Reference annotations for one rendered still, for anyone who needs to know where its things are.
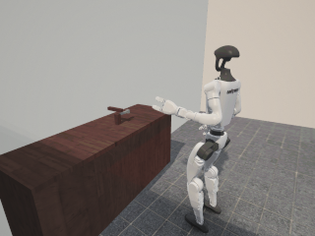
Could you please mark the humanoid robot head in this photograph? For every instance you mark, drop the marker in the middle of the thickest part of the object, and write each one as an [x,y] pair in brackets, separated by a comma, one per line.
[225,53]

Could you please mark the left robot upper arm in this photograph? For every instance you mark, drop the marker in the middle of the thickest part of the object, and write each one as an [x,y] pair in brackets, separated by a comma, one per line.
[212,91]

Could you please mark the right robot upper arm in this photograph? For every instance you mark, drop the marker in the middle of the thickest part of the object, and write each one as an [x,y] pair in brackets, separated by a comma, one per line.
[237,107]

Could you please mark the left robot hand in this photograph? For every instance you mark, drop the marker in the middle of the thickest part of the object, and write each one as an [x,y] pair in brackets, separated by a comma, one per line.
[168,108]

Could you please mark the tap lever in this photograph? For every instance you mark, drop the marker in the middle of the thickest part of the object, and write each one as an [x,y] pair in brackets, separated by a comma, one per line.
[127,111]

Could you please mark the left robot foot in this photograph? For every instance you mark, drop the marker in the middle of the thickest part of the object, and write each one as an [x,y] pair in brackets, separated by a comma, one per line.
[193,221]

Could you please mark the left robot forearm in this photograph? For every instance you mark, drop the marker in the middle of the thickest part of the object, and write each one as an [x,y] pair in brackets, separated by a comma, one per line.
[196,117]

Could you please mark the counter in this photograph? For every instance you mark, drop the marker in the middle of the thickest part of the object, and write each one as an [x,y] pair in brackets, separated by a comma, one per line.
[76,182]

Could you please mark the right robot hand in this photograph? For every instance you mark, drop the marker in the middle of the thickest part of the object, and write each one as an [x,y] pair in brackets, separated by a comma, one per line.
[207,130]

